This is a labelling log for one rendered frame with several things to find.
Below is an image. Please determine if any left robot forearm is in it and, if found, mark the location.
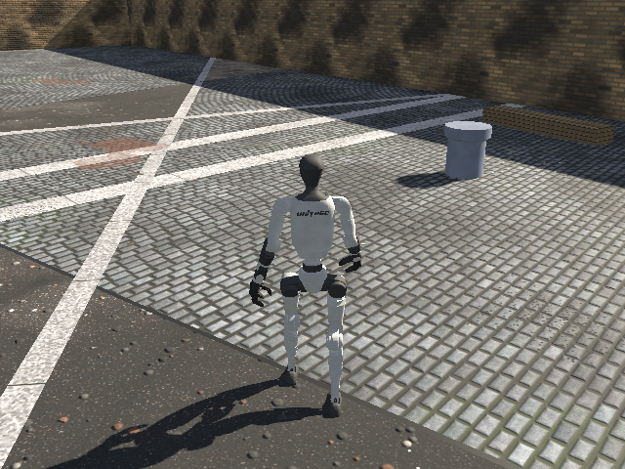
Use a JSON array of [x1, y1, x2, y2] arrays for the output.
[[252, 238, 274, 284]]

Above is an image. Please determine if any left robot hand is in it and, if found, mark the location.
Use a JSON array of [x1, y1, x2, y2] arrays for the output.
[[249, 279, 271, 307]]

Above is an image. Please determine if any right robot hand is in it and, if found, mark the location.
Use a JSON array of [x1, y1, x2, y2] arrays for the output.
[[339, 256, 361, 273]]

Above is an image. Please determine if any left robot upper arm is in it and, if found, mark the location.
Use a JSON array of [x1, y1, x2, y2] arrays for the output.
[[266, 197, 292, 253]]

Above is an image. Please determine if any robot left shin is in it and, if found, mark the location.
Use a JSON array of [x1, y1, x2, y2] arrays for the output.
[[284, 315, 298, 371]]

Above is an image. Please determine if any right robot forearm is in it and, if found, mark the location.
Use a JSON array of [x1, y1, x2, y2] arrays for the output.
[[348, 233, 361, 262]]

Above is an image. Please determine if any right robot thigh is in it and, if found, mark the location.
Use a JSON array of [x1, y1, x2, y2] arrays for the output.
[[326, 274, 347, 351]]

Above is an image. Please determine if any right robot upper arm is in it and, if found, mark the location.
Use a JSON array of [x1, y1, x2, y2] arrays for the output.
[[332, 196, 358, 248]]

